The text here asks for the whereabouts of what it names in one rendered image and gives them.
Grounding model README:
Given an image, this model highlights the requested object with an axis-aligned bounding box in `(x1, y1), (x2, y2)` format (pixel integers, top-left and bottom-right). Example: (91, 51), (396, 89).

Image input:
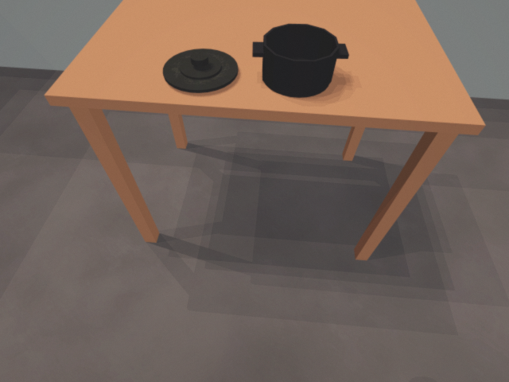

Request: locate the lid
(163, 49), (238, 93)

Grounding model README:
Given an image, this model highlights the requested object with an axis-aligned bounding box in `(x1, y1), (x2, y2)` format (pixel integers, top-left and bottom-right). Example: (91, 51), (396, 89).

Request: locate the table
(44, 0), (486, 260)

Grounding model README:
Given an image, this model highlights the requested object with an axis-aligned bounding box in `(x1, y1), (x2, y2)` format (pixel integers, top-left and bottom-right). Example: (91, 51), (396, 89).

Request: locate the knob
(190, 52), (208, 67)

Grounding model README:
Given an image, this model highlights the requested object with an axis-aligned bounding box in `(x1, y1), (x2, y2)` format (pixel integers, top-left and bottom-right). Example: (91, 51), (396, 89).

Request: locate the pot
(252, 24), (349, 98)

